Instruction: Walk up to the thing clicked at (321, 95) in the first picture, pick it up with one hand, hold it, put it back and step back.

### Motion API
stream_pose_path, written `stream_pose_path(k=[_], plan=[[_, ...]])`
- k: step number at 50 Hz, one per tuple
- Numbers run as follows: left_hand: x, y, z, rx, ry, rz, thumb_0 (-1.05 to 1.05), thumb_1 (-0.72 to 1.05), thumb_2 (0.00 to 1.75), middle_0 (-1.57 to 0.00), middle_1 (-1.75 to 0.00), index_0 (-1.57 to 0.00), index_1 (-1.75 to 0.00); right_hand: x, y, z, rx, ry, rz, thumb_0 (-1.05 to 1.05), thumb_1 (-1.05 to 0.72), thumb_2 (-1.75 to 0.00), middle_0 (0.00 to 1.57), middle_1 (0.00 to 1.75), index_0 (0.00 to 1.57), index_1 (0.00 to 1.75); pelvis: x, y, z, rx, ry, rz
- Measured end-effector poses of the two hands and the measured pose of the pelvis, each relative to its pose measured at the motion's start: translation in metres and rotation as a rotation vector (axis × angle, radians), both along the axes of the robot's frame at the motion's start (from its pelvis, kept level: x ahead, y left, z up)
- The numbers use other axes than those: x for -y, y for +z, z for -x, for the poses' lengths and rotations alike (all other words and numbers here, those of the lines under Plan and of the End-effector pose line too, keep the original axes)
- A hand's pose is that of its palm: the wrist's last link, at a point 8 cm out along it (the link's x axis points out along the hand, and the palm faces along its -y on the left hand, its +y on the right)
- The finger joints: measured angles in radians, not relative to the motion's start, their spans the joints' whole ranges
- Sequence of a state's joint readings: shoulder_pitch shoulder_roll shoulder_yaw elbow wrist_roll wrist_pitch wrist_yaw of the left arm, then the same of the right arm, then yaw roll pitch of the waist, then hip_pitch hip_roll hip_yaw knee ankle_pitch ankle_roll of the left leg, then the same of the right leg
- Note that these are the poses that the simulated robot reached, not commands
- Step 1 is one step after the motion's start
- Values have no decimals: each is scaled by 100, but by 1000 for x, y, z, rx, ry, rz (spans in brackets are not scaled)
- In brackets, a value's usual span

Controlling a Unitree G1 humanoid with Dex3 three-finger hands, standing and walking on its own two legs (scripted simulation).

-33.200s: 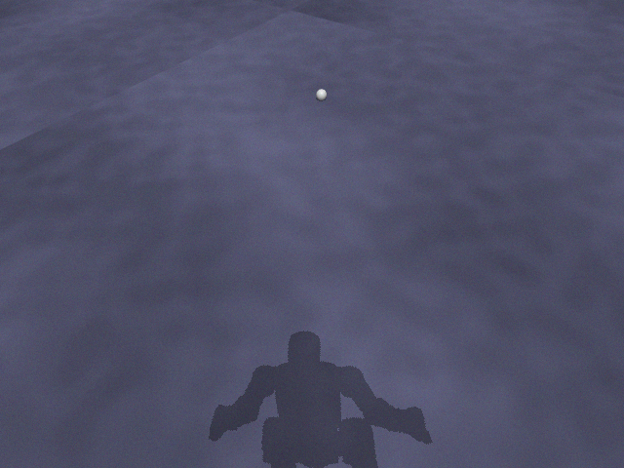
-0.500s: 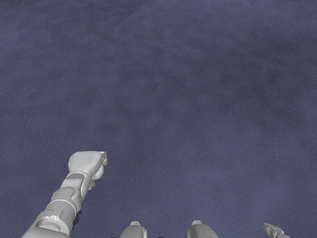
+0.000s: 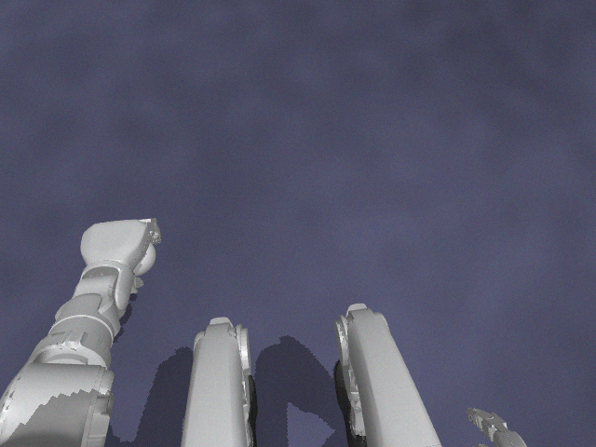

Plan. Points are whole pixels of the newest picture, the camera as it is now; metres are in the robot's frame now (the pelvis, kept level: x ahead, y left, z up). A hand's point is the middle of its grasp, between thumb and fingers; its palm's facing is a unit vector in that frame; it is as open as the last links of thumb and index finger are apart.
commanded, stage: crouch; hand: left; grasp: from above
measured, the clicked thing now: (133, 255) +0.41 +0.25 -0.17
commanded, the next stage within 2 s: lower in 0.88 s
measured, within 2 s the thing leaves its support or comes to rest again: neither
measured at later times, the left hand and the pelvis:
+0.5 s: hand (150, 268) +0.41 +0.26 -0.28, palm faces -0.46 -0.03 -0.89, open 8.7 cm; pelvis -0.01 -0.01 -0.10, yaw -3 degrees
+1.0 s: hand (157, 271) +0.42 +0.26 -0.33, palm faces -0.47 -0.04 -0.88, open 8.7 cm; pelvis -0.02 -0.01 -0.16, yaw -4 degrees
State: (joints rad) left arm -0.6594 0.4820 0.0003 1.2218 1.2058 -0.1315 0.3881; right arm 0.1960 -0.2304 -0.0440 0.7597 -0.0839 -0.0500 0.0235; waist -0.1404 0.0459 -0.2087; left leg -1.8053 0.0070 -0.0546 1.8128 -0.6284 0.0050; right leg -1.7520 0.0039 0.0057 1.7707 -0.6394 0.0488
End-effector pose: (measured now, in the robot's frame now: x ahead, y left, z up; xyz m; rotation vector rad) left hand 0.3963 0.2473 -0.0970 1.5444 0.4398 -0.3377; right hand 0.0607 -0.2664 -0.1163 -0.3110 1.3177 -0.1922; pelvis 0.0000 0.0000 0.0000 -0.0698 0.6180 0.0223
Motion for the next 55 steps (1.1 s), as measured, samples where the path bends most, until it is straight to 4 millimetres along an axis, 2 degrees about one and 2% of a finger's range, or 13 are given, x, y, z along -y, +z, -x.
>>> stream_pose_path(k=[9, 15, 21, 37, 55], plan=[[-3, -60, -8, 19, 6, 12, 0, 14, 59, -71, -71, -71, -66, 9, -43, -9, -11, 73, 5, 0, -90, -89, 20, 30, 20, 30, 5, -48, 4, -33, -2, 15], [-5, -88, -18, 29, 24, 11, 0, 13, 60, -72, -70, -72, -65, 17, -61, -10, -14, 90, 20, 0, -91, -90, 20, 30, 20, 30, 8, -71, 6, -35, -11, 22], [-7, -110, -22, 22, 33, 12, 0, 13, 59, -73, -69, -72, -65, 20, -78, -2, -32, 85, 19, 0, -91, -90, 20, 30, 20, 30, 8, -90, 9, -28, -19, 27], [-10, -156, -25, 7, 20, 22, 0, 15, 55, -73, -68, -73, -64, 17, -120, 33, -116, 61, -7, 0, -91, -90, 20, 30, 20, 30, 9, -134, 16, -9, -34, 30], [-13, -188, -32, 1, 28, 24, 0, 14, 54, -75, -67, -74, -62, 20, -147, 32, -130, 89, -7, 0, -91, -90, 20, 30, 20, 30, 10, -163, 16, 10, -44, 35]])
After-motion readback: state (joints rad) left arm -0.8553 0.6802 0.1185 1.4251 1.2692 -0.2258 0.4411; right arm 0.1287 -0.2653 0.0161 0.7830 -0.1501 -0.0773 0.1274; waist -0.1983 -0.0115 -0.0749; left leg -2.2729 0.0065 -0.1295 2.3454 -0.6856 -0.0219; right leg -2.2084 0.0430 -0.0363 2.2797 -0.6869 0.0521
